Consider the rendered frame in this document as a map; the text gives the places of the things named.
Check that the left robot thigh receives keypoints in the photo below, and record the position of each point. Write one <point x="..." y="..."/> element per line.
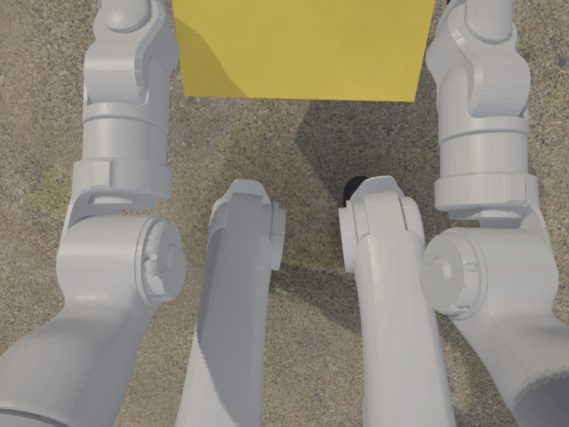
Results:
<point x="223" y="384"/>

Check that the right robot upper arm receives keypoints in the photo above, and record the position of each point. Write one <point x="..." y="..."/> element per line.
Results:
<point x="498" y="287"/>

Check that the right robot foot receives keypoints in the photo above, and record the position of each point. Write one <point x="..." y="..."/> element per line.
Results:
<point x="351" y="187"/>

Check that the carton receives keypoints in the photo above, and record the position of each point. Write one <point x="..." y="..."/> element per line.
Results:
<point x="347" y="50"/>

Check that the right robot forearm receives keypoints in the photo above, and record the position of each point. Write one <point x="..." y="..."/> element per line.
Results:
<point x="483" y="86"/>

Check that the left robot forearm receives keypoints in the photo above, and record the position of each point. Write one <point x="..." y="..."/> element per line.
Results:
<point x="125" y="112"/>

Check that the left robot upper arm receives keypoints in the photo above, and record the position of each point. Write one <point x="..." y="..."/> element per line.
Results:
<point x="74" y="371"/>

